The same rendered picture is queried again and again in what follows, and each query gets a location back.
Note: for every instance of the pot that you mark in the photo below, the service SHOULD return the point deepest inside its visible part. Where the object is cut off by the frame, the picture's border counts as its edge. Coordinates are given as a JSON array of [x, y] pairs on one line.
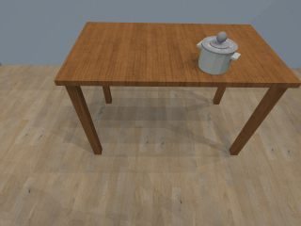
[[215, 64]]

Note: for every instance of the knob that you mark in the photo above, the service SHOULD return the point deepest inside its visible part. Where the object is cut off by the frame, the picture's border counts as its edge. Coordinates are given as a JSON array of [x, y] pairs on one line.
[[221, 36]]

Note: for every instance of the lid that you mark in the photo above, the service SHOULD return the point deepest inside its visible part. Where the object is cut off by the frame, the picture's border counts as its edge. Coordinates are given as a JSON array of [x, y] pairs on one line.
[[228, 47]]

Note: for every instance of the table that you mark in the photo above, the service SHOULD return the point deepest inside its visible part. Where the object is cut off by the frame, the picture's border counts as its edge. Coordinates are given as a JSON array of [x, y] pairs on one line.
[[112, 54]]

